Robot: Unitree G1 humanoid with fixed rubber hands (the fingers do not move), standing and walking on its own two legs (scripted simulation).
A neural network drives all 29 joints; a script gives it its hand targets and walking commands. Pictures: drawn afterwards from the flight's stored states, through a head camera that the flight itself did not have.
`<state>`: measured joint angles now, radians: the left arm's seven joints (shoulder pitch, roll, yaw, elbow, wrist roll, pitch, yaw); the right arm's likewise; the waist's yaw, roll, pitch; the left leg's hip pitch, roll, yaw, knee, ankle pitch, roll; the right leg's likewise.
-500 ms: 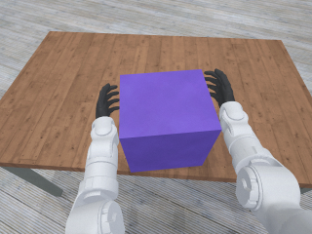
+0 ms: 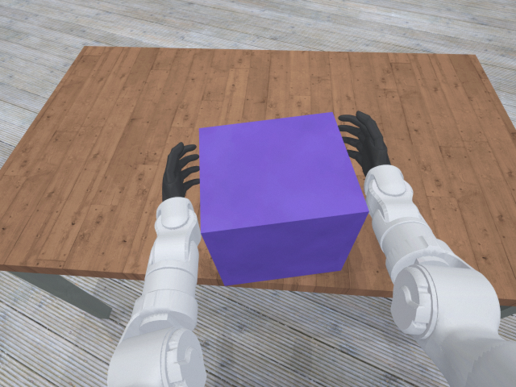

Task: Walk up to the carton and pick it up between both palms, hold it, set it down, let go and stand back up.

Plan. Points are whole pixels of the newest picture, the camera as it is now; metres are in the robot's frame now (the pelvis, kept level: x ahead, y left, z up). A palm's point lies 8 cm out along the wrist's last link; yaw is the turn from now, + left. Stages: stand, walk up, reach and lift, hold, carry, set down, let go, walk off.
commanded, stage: set down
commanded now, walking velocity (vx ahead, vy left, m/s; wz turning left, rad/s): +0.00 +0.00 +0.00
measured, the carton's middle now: (275, 204) +0.41 +0.02 -0.02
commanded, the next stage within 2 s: none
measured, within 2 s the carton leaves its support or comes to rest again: neither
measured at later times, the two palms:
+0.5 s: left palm (179, 195) +0.38 +0.17 +0.05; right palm (376, 165) +0.44 -0.14 +0.07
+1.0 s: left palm (179, 195) +0.37 +0.17 +0.05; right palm (377, 166) +0.44 -0.14 +0.07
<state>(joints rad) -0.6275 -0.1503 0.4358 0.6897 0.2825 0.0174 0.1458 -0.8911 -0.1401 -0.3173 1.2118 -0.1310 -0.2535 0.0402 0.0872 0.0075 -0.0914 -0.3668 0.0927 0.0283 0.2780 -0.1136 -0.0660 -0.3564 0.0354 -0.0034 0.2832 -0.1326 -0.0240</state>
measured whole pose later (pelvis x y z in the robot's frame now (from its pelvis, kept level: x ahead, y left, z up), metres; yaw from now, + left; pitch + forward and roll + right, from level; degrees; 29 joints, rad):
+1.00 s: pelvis +0.00 +0.00 +0.00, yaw -1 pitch +11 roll +0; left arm -0.60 -0.22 0.51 0.62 0.40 -0.01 0.11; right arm -0.84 -0.11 -0.43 1.15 -0.27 -0.28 0.08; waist 0.09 -0.01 -0.07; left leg -0.32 0.08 0.05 0.25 -0.11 -0.05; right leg -0.34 0.03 0.01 0.30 -0.15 -0.02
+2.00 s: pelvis +0.00 +0.00 -0.01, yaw -2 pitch +16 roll -1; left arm -0.70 -0.07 0.21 0.97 0.09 -0.13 0.24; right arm -0.95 -0.28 0.03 1.42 0.19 -0.28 0.03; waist 0.17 0.00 -0.15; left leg -0.51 0.11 0.06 0.41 -0.18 -0.06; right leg -0.49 0.05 0.02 0.37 -0.16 -0.02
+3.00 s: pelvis -0.01 +0.00 +0.00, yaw +0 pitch +8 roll +0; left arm -0.78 0.05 0.16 0.48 -0.03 0.50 0.21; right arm -1.07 -0.51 0.14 1.16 0.40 0.16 0.13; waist 0.14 0.00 -0.09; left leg -0.34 0.09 0.03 0.33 -0.13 -0.07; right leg -0.33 0.03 -0.01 0.33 -0.15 -0.02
